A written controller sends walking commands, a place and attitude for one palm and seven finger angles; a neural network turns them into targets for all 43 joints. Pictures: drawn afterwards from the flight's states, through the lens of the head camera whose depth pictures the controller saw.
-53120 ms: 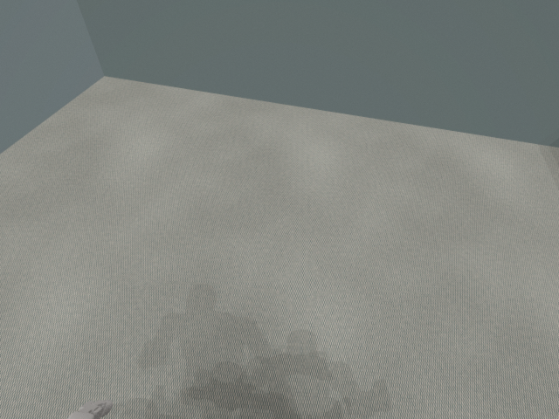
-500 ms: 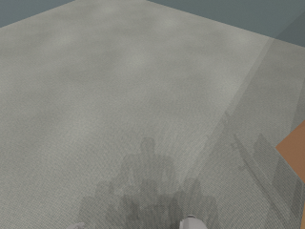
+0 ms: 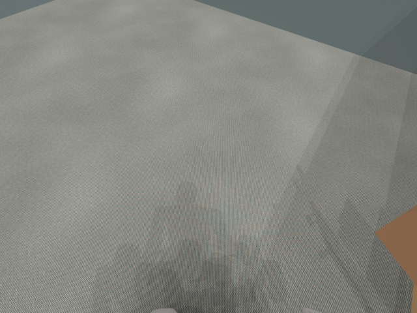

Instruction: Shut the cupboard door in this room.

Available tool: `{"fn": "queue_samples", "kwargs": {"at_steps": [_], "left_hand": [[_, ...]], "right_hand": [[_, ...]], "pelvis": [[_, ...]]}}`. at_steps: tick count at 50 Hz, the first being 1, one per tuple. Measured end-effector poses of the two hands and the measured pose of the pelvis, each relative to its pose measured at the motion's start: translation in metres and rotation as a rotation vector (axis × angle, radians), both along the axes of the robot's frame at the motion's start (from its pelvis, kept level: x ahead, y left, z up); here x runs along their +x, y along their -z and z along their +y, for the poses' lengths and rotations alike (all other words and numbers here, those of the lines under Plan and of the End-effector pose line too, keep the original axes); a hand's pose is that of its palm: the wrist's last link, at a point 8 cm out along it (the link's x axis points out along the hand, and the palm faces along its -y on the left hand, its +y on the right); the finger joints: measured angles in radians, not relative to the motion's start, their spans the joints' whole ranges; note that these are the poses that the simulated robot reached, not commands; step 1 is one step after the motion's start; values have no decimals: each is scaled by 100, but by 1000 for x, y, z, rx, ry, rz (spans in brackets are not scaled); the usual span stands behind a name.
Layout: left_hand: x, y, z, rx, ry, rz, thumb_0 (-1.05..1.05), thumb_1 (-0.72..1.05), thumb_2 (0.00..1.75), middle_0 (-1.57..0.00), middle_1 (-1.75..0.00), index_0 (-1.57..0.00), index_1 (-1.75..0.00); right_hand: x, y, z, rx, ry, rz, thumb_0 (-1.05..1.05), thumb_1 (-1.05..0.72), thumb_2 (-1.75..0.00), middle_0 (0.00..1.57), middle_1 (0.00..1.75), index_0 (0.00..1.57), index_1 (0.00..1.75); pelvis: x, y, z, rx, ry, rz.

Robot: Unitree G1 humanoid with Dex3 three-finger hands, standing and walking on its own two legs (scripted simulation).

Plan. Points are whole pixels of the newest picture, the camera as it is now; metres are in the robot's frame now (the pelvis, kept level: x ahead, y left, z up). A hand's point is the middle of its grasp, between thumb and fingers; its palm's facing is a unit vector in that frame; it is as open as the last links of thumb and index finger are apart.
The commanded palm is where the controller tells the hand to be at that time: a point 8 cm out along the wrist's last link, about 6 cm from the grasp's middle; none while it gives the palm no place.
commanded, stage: turn to face it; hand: left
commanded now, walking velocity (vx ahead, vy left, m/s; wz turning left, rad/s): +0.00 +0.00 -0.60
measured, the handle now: out of the picture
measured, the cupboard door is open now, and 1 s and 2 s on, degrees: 53 53 53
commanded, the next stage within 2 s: take the last steps up to it in 1.76 s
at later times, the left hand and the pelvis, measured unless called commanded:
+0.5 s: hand (144, 282) +0.20 +0.16 -0.15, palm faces -0.28 -0.92 -0.29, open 7.3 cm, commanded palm none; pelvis +0.02 -0.02 -0.01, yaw -18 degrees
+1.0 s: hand (153, 265) +0.23 +0.15 -0.16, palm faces -0.51 -0.84 -0.18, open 7.4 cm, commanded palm none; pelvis +0.05 +0.02 +0.01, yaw -35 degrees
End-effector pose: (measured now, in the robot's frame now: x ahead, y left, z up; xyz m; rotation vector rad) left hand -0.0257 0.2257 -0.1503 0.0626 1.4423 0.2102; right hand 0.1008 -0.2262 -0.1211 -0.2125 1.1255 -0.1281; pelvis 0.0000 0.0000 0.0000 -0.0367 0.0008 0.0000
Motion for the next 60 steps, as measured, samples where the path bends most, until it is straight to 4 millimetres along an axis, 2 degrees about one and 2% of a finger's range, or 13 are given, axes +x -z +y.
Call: {"fn": "queue_samples", "kwargs": {"at_steps": [3,6,13,17,23,27,34,41,44,48,53,56,60], "left_hand": [[21,5,11,-11,27,-7,0,92,90,-20,-30,-20,-30],[54,-2,22,-11,76,-53,0,92,90,-20,-30,-20,-30],[132,-22,35,31,206,-174,0,91,90,-20,-30,-20,-30],[172,-31,26,57,301,-218,0,91,90,-20,-30,-20,-30],[219,-35,-12,92,440,-304,0,91,90,-20,-30,-20,-30],[225,-37,-33,95,494,-307,0,91,90,-20,-30,-20,-30],[223,-30,-51,43,553,-234,0,91,90,-20,-30,-20,-30],[240,-7,-41,-22,587,-207,0,91,90,-21,-30,-20,-30],[252,-2,-35,-31,613,-189,0,91,90,-21,-30,-20,-30],[271,-12,-33,-33,664,-189,0,91,90,-20,-30,-20,-30],[292,-24,-40,-20,730,-207,0,91,90,-20,-30,-20,-30],[303,-29,-55,-9,786,-217,0,91,90,-20,-30,-20,-30],[312,-33,-85,3,873,-253,0,91,90,-20,-30,-20,-30]], "right_hand": [[10,-8,9,-16,5,-38,0,-92,-90,20,30,20,30],[6,-15,12,-24,31,-41,0,-91,-90,20,30,20,30],[-30,-16,0,-25,158,14,0,-91,-90,20,30,20,30],[-64,-9,-16,-19,255,59,0,-91,-90,20,30,20,30],[-120,20,-44,11,382,145,0,-91,-90,20,30,20,30],[-138,27,-57,13,436,199,0,-91,-90,20,30,20,30],[-127,4,-56,-1,485,134,0,-91,-90,20,30,20,30],[-102,-6,-37,-52,524,48,0,-91,-90,20,30,20,30],[-102,-13,-22,-67,536,30,0,-91,-90,20,30,20,30],[-114,-22,-5,-63,575,43,0,-91,-90,20,30,20,30],[-139,-21,8,-37,654,79,0,-90,-90,20,30,20,30],[-160,-14,13,-14,714,98,0,-90,-90,20,30,20,30],[-195,3,15,25,800,122,0,-90,-90,20,30,20,30]], "pelvis": [[7,0,8,3,45,-11],[10,-6,13,-7,77,-13],[15,-14,15,-11,165,-4],[18,-12,9,-3,220,-4],[22,5,-15,36,294,-2],[21,6,-19,27,337,4],[26,-6,-19,43,410,15],[41,2,3,21,487,25],[45,1,11,22,533,15],[48,-9,15,-2,581,14],[49,-14,17,-9,647,18],[46,-13,14,-4,689,17],[40,-6,4,7,745,8]]}}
